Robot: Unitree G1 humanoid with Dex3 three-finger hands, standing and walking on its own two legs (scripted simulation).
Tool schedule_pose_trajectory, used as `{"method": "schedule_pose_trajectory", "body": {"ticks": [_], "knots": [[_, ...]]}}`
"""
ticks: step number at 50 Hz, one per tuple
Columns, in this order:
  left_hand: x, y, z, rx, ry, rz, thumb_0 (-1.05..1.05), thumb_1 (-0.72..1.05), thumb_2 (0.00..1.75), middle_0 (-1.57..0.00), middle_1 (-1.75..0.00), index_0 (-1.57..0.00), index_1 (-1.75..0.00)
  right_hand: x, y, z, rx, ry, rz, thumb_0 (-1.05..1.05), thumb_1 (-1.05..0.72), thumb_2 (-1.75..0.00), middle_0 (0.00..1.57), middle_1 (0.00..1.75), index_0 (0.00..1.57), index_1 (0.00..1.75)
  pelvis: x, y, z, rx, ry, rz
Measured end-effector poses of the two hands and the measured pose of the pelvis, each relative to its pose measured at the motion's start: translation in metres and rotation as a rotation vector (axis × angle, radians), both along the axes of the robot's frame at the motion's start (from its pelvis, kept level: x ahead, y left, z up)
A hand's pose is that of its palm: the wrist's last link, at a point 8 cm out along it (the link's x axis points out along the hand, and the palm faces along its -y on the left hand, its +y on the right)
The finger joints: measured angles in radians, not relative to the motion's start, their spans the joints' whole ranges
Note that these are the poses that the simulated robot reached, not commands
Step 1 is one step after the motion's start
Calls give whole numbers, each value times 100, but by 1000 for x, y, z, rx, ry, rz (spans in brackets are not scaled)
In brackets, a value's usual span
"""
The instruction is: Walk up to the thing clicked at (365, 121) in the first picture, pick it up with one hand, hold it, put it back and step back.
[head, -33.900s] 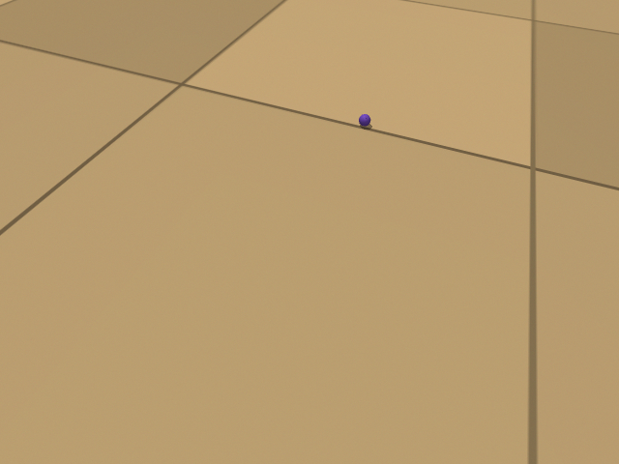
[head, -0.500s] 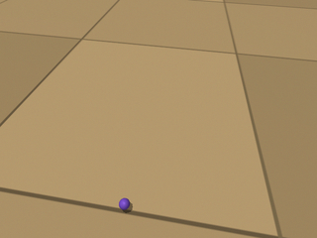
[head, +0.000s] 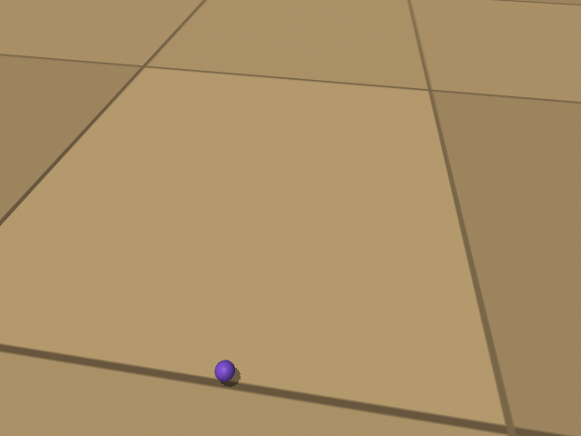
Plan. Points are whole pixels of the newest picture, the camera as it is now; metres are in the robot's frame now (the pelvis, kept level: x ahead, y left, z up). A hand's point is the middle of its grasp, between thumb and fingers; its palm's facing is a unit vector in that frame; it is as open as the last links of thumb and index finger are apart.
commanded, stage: stand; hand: left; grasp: from above
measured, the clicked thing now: (224, 370) +0.46 +0.22 -0.75
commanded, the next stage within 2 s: step back in 1.04 s
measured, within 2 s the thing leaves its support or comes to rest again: neither
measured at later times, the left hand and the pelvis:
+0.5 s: hand out of the picture +0.07 +0.24 -0.16, palm faces +0.01 -0.94 -0.33, open 7.4 cm; pelvis +0.00 -0.01 +0.00, yaw +0 degrees
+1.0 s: hand out of the picture +0.09 +0.23 -0.15, palm faces +0.00 -0.94 -0.33, open 7.4 cm; pelvis +0.01 -0.01 +0.00, yaw -1 degrees
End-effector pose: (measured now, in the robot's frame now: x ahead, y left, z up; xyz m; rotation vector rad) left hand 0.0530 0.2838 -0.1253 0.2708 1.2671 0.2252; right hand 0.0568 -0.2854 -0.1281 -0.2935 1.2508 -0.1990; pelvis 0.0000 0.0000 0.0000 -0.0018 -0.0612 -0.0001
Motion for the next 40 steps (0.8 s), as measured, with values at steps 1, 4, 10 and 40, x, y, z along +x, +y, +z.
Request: {"method": "schedule_pose_trajectory", "body": {"ticks": [1, 4, 10, 40], "knots": [[2, 0, 0, 0, -4, -2, 0, 90, 89, -20, -30, -21, -30, 1, 0, 0, 0, -3, 1, 1, -91, -90, 20, 30, 20, 30, 0, 0, 0, 0, 0, 0], [6, -1, 2, 2, -14, -5, 0, 90, 89, -20, -30, -21, -30, 3, -1, 1, 0, -8, 2, 1, -91, -90, 20, 30, 20, 30, 0, -1, 0, 0, 1, 0], [11, -1, 3, 4, -23, -10, 0, 90, 89, -20, -30, -21, -30, 6, -4, 1, 2, -10, 4, 1, -91, -90, 20, 30, 20, 30, 1, -3, 0, 1, 5, -1], [26, -3, 6, 13, -21, -24, 0, 90, 89, -20, -30, -21, -30, 15, -16, 2, -7, -1, 4, 1, -91, -90, 20, 30, 20, 30, 12, -10, 1, 3, 20, -6]]}}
